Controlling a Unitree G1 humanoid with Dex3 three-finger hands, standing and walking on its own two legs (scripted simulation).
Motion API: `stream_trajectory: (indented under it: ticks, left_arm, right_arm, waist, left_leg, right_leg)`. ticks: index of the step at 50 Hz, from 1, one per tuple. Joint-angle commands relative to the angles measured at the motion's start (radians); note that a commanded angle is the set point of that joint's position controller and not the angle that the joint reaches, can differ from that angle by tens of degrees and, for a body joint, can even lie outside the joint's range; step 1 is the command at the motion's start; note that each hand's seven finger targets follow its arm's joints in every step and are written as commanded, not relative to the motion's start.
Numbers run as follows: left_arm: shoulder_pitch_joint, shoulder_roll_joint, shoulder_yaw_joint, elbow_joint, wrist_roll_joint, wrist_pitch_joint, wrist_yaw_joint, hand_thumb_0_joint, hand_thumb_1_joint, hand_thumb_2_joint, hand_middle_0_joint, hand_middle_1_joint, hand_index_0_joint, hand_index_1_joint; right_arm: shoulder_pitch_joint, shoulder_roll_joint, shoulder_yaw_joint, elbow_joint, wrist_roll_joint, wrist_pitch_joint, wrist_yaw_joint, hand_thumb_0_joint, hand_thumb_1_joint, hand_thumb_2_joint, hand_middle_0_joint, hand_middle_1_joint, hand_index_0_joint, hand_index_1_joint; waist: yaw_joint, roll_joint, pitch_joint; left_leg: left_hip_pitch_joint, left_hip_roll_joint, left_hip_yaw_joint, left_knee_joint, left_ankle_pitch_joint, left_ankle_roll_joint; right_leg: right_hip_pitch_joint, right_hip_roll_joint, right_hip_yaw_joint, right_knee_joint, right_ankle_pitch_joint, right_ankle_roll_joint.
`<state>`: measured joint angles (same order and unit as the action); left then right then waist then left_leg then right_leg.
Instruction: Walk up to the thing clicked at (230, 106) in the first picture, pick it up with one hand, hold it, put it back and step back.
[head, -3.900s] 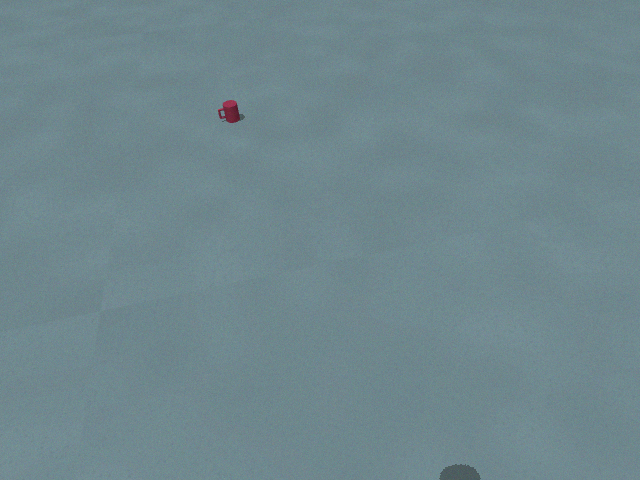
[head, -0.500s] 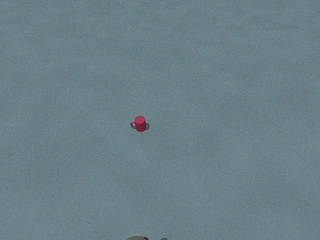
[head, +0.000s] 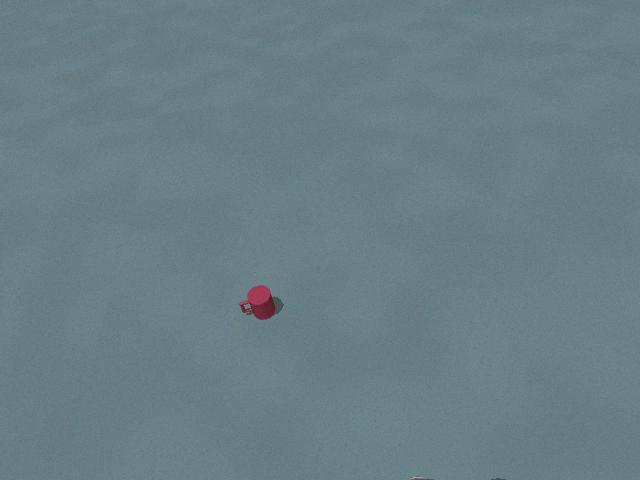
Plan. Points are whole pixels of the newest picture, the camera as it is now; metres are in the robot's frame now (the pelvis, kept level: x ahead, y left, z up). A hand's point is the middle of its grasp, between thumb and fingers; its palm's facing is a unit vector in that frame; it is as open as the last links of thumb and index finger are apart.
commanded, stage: walk up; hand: left
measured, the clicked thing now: (257, 303) +0.83 +0.28 -0.71
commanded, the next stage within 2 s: none
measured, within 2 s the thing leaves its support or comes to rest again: neither
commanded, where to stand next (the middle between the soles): +0.44 +0.01 m, yaw +1 degrees
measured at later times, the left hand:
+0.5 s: hand out of the picture +0.16 +0.30 -0.15, palm faces +0.04 -0.93 -0.35, open 7.4 cm
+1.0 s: hand (164, 359) +0.35 +0.28 -0.11, palm faces -0.03 -0.89 -0.45, open 7.4 cm
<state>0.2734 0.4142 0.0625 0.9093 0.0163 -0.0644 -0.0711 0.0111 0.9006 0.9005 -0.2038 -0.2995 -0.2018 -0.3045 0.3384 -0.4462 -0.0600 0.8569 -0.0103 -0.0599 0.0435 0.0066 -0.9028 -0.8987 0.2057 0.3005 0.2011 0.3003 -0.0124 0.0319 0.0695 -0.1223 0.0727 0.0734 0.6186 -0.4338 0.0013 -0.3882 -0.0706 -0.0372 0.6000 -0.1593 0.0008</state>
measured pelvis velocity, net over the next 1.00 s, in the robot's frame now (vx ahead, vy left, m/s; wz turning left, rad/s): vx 0.28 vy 0.00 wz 0.00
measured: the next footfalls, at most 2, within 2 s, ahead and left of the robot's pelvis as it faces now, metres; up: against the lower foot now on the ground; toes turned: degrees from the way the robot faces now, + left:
left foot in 0.44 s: +0.27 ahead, +0.14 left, +0.00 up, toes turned +7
right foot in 0.92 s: +0.40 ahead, -0.12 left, +0.00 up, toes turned -1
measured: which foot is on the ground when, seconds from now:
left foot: down 0.00-0.00, up 0.02-0.42, down 0.44-0.96, up 0.98-1.00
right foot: down 0.00-0.48, up 0.50-0.90, down 0.92-1.00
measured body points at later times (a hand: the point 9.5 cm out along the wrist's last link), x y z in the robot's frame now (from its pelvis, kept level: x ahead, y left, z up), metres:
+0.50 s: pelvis +0.15 +0.02 +0.00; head +0.16 +0.05 +0.45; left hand +0.16 +0.35 -0.13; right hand +0.26 -0.30 -0.09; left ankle +0.23 +0.14 -0.72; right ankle +0.10 -0.12 -0.71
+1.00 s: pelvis +0.28 +0.00 +0.00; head +0.30 -0.03 +0.45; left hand +0.35 +0.33 -0.08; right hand +0.32 -0.32 -0.13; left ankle +0.24 +0.13 -0.70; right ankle +0.36 -0.12 -0.72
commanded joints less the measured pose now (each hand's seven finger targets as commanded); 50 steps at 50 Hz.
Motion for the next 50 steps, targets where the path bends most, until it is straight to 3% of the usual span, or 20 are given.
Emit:
stream_trajectory:
  ticks: [1,2,3,6,7,13,16,22,23,24,25,26,29,31,38,45,46,48,49,50]
  left_arm:
    - [0.208,0.363,0.103,-0.041,-0.003,-0.051,0.041,0.0,0.9,0.9,-0.2,-0.3,-0.2,-0.3]
    - [0.172,0.364,0.098,-0.055,-0.015,-0.045,0.042,0.0,0.9,0.9,-0.2,-0.3,-0.2,-0.3]
    - [0.135,0.326,0.09,-0.07,-0.024,-0.041,0.044,0.0,0.9,0.9,-0.2,-0.3,-0.2,-0.3]
    - [0.072,0.251,0.063,-0.081,-0.026,-0.047,0.055,0.0,0.9,0.9,-0.2,-0.3,-0.2,-0.3]
    - [0.073,0.244,0.061,-0.084,-0.023,-0.049,0.054,0.0,0.9,0.9,-0.2,-0.3,-0.2,-0.3]
    - [0.045,0.269,0.068,-0.138,-0.007,-0.05,0.049,0.0,0.9,0.9,-0.2,-0.3,-0.2,-0.3]
    - [0.073,0.271,0.068,-0.131,-0.006,-0.047,0.048,0.0,0.9,0.9,-0.2,-0.3,-0.2,-0.3]
    - [0.064,0.233,0.04,-0.141,-0.005,-0.03,0.044,0.0,0.9,0.9,-0.2,-0.3,-0.2,-0.3]
    - [0.109,0.169,0.02,-0.144,-0.008,-0.027,0.042,0.0,0.9,0.9,-0.2,-0.3,-0.2,-0.3]
    - [0.137,0.113,0.008,-0.146,-0.018,-0.021,0.04,0.0,0.9,0.9,-0.2,-0.3,-0.2,-0.3]
    - [0.12,0.225,0.037,-0.114,-0.014,-0.009,0.06,0.0,0.9,0.9,-0.2,-0.3,-0.2,-0.3]
    - [0.075,0.251,0.035,-0.116,-0.01,-0.009,0.063,0.0,0.9,0.9,-0.2,-0.3,-0.2,-0.3]
    - [0.133,0.217,0.032,-0.07,-0.024,-0.004,0.051,0.0,0.9,0.9,-0.2,-0.3,-0.2,-0.3]
    - [0.151,0.198,0.034,-0.056,-0.023,0.008,0.043,0.0,0.9,0.9,-0.2,-0.3,-0.2,-0.3]
    - [-0.002,0.185,0.039,-0.094,-0.002,0.005,0.013,0.0,0.9,0.9,-0.2,-0.3,-0.2,-0.3]
    - [0.091,0.186,0.048,-0.039,-0.001,-0.034,0.037,0.0,0.9,0.9,-0.2,-0.3,-0.2,-0.3]
    - [0.157,0.218,0.06,-0.023,0.002,-0.044,0.049,0.0,0.9,0.9,-0.2,-0.3,-0.2,-0.3]
    - [0.13,0.322,0.071,-0.053,0.001,-0.047,0.072,0.0,0.9,0.9,-0.2,-0.3,-0.2,-0.3]
    - [0.1,0.337,0.074,-0.062,-0.012,-0.034,0.071,0.0,0.9,0.9,-0.2,-0.3,-0.2,-0.3]
    - [0.093,0.305,0.066,-0.07,-0.019,-0.028,0.073,0.0,0.9,0.9,-0.2,-0.3,-0.2,-0.3]
  right_arm:
    - [0.021,-0.139,-0.032,-0.105,0.008,-0.02,-0.013,0.0,-0.9,-0.9,0.2,0.3,0.2,0.3]
    - [-0.02,-0.204,-0.047,-0.091,-0.002,-0.013,-0.024,0.0,-0.9,-0.9,0.2,0.3,0.2,0.3]
    - [-0.051,-0.217,-0.052,-0.08,0.004,-0.014,-0.024,0.0,-0.9,-0.9,0.2,0.3,0.2,0.3]
    - [0.015,-0.159,-0.041,-0.032,0.02,-0.003,-0.01,0.0,-0.9,-0.9,0.2,0.3,0.2,0.3]
    - [0.024,-0.152,-0.04,-0.03,0.017,0.001,-0.005,0.0,-0.9,-0.9,0.2,0.3,0.2,0.3]
    - [-0.076,-0.146,-0.055,-0.058,-0.007,0.013,0.024,0.0,-0.9,-0.9,0.2,0.3,0.2,0.3]
    - [-0.132,-0.138,-0.058,-0.069,-0.011,0.0,0.031,0.0,-0.9,-0.9,0.2,0.3,0.2,0.3]
    - [0.036,-0.183,-0.081,-0.009,-0.015,-0.026,0.014,0.0,-0.9,-0.9,0.2,0.3,0.2,0.3]
    - [0.123,-0.246,-0.102,0.005,-0.023,-0.033,0.001,0.0,-0.9,-0.9,0.2,0.3,0.2,0.3]
    - [0.13,-0.306,-0.11,-0.029,-0.024,-0.041,-0.009,0.0,-0.9,-0.9,0.2,0.3,0.2,0.3]
    - [0.105,-0.316,-0.111,-0.04,0.008,-0.038,-0.007,0.0,-0.9,-0.9,0.2,0.3,0.2,0.3]
    - [0.086,-0.291,-0.109,-0.039,0.012,-0.032,-0.009,0.0,-0.9,-0.9,0.2,0.3,0.2,0.3]
    - [0.0,-0.207,-0.07,-0.064,0.013,-0.043,-0.021,0.0,-0.9,-0.9,0.2,0.3,0.2,0.3]
    - [-0.016,-0.205,-0.068,-0.072,0.012,-0.048,-0.021,0.0,-0.9,-0.9,0.2,0.3,0.2,0.3]
    - [0.009,-0.24,-0.082,-0.09,0.001,-0.036,-0.014,0.0,-0.9,-0.9,0.2,0.3,0.2,0.3]
    - [-0.025,-0.185,-0.056,-0.114,0.002,-0.008,-0.009,0.0,-0.9,-0.9,0.2,0.3,0.2,0.3]
    - [0.013,-0.137,-0.037,-0.11,0.006,-0.006,-0.009,0.0,-0.9,-0.9,0.2,0.3,0.2,0.3]
    - [0.052,-0.085,-0.012,-0.102,0.008,0.009,-0.02,0.0,-0.9,-0.9,0.2,0.3,0.2,0.3]
    - [0.043,-0.169,-0.037,-0.082,-0.001,0.021,-0.037,0.0,-0.9,-0.9,0.2,0.3,0.2,0.3]
    - [0.014,-0.182,-0.044,-0.072,-0.002,0.023,-0.041,0.0,-0.9,-0.9,0.2,0.3,0.2,0.3]
  waist:
    - [0.11,-0.318,-0.114]
    - [0.107,-0.262,-0.076]
    - [0.092,-0.194,-0.024]
    - [0.036,-0.193,-0.034]
    - [0.032,-0.216,-0.045]
    - [0.046,-0.189,0.016]
    - [0.067,-0.163,0.028]
    - [-0.043,0.0,-0.063]
    - [-0.085,0.205,-0.115]
    - [-0.063,0.305,-0.1]
    - [-0.062,0.179,-0.07]
    - [-0.056,0.125,-0.015]
    - [0.006,0.093,0.005]
    - [0.02,0.12,-0.006]
    - [-0.029,0.116,0.047]
    - [0.042,-0.011,-0.053]
    - [0.074,-0.125,-0.117]
    - [0.063,-0.295,-0.087]
    - [0.066,-0.259,-0.061]
    - [0.062,-0.213,-0.022]
  left_leg:
    - [-0.557,-0.108,-0.039,0.511,-0.092,0.038]
    - [-0.553,-0.049,-0.097,0.558,-0.095,0.038]
    - [-0.553,-0.019,-0.145,0.56,-0.039,0.038]
    - [-0.445,-0.014,-0.156,0.462,0.084,0.038]
    - [-0.422,-0.022,-0.134,0.443,0.11,0.035]
    - [-0.402,0.015,-0.094,0.166,0.19,-0.006]
    - [-0.333,0.018,-0.07,0.031,0.247,-0.001]
    - [0.078,-0.059,-0.01,-0.084,0.157,0.048]
    - [0.202,0.069,-0.231,-0.213,-0.06,0.104]
    - [0.248,0.289,-0.667,-0.352,-0.137,0.176]
    - [0.171,0.36,-0.743,-0.379,-0.15,0.26]
    - [0.094,0.348,-0.689,-0.368,-0.049,0.27]
    - [-0.001,0.202,-0.311,-0.334,0.348,0.149]
    - [-0.073,0.175,-0.233,-0.346,0.323,0.173]
    - [-0.087,0.196,-0.216,-0.415,0.025,0.236]
    - [-0.165,0.121,-0.104,-0.102,0.225,0.162]
    - [-0.188,0.068,-0.054,0.094,0.254,0.136]
    - [-0.473,-0.097,-0.026,0.368,-0.102,0.034]
    - [-0.456,-0.04,-0.081,0.423,-0.141,0.033]
    - [-0.453,-0.024,-0.116,0.444,-0.143,0.033]
  right_leg:
    - [0.505,-0.354,0.67,-0.367,-0.333,-0.198]
    - [0.415,-0.397,0.721,-0.367,-0.331,-0.265]
    - [0.357,-0.349,0.61,-0.362,-0.24,-0.262]
    - [0.29,-0.199,0.267,-0.295,0.088,-0.162]
    - [0.278,-0.181,0.218,-0.295,0.145,-0.173]
    - [0.19,-0.215,0.159,-0.379,-0.193,-0.225]
    - [0.166,-0.2,0.122,-0.336,-0.192,-0.206]
    - [-0.011,-0.132,0.042,0.0,-0.096,-0.146]
    - [-0.125,-0.05,-0.03,0.309,-0.054,-0.102]
    - [-0.328,0.098,-0.017,0.491,-0.328,-0.041]
    - [-0.317,0.048,0.06,0.571,-0.38,-0.055]
    - [-0.313,0.02,0.095,0.594,-0.354,-0.06]
    - [-0.19,-0.018,0.143,0.48,-0.191,-0.044]
    - [-0.122,-0.014,0.099,0.457,-0.142,-0.025]
    - [-0.134,-0.046,0.042,0.158,-0.076,0.006]
    - [0.244,0.045,-0.019,-0.127,0.0,-0.018]
    - [0.361,0.021,0.032,-0.184,-0.038,-0.036]
    - [0.408,-0.333,0.592,-0.336,-0.089,-0.197]
    - [0.349,-0.372,0.627,-0.293,-0.029,-0.279]
    - [0.282,-0.337,0.544,-0.285,0.058,-0.285]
